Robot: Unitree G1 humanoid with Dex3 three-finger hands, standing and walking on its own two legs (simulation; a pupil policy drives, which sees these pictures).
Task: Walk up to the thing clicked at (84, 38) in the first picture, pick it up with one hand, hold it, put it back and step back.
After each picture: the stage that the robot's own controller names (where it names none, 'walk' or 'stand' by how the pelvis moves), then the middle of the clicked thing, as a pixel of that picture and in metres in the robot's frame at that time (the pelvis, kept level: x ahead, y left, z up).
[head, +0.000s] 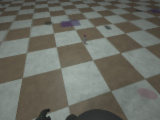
stand; (84, 39) +1.77 +0.15 -0.65
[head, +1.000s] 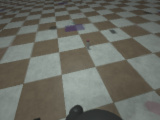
walk; (87, 44) +1.65 +0.18 -0.65
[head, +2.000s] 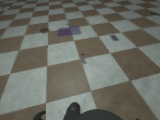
walk; (82, 57) +1.10 +0.20 -0.65
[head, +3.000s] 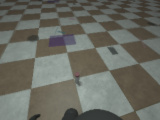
walk; (77, 78) +0.66 +0.17 -0.63
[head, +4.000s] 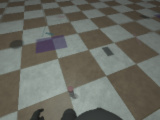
walk; (71, 92) +0.40 +0.20 -0.63
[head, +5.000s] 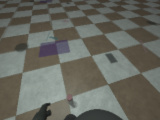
stand; (70, 100) +0.33 +0.21 -0.65
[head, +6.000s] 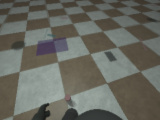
stand; (68, 99) +0.30 +0.23 -0.64
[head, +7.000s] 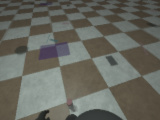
stand; (70, 104) +0.29 +0.21 -0.66
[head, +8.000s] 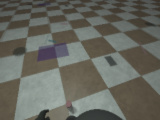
stand; (69, 106) +0.27 +0.21 -0.66
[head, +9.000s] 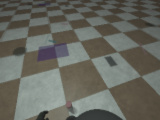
stand; (69, 106) +0.27 +0.21 -0.66
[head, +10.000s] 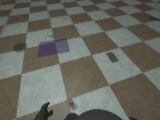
go down; (70, 102) +0.27 +0.21 -0.65
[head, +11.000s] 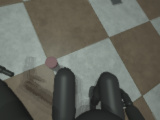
go down; (54, 65) +0.35 +0.26 -0.22
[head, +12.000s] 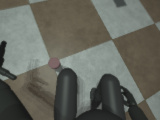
close in; (56, 65) +0.34 +0.26 -0.22
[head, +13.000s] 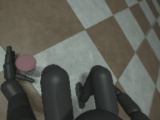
close in; (28, 67) +0.32 +0.29 -0.14
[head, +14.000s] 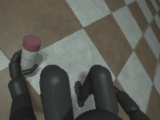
close; (29, 57) +0.37 +0.29 -0.14
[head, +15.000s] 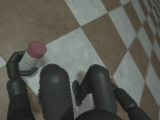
lift; (29, 60) +0.35 +0.28 -0.14
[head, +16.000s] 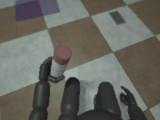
lift; (58, 67) +0.32 +0.20 +0.06
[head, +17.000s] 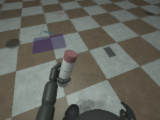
hold; (66, 70) +0.33 +0.16 +0.07
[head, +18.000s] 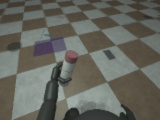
hold; (67, 70) +0.33 +0.16 +0.07
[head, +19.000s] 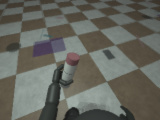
crouch; (68, 72) +0.32 +0.15 +0.07
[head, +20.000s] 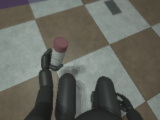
lower; (57, 57) +0.40 +0.21 -0.03
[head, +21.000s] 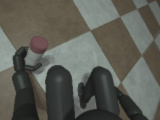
lower; (34, 56) +0.36 +0.29 -0.12
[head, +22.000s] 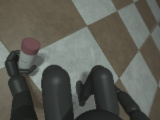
lower; (27, 59) +0.35 +0.30 -0.14
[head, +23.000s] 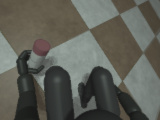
lower; (36, 59) +0.36 +0.28 -0.12
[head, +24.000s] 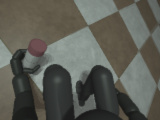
lower; (32, 58) +0.35 +0.28 -0.14
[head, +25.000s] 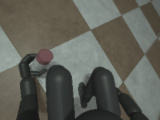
open; (39, 64) +0.33 +0.27 -0.14
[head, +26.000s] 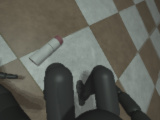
stand; (47, 49) +0.44 +0.22 -0.24
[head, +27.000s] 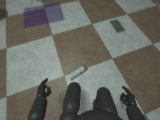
walk; (77, 72) +0.46 +0.14 -0.52
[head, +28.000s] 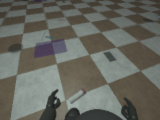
stand; (77, 95) +0.42 +0.12 -0.68
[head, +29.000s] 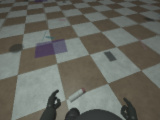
stand; (76, 94) +0.43 +0.14 -0.69
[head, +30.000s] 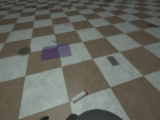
stand; (79, 95) +0.46 +0.13 -0.74
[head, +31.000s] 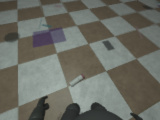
walk; (76, 80) +0.53 +0.12 -0.73
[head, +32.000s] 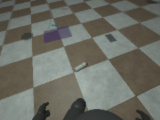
walk; (81, 66) +0.81 +0.20 -0.72
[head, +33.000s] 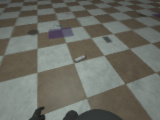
stand; (80, 58) +1.14 +0.17 -0.73
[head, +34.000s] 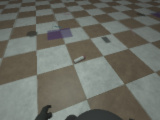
stand; (79, 59) +1.13 +0.19 -0.75
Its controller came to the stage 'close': yes
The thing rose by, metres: 0.71
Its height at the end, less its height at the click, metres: -0.09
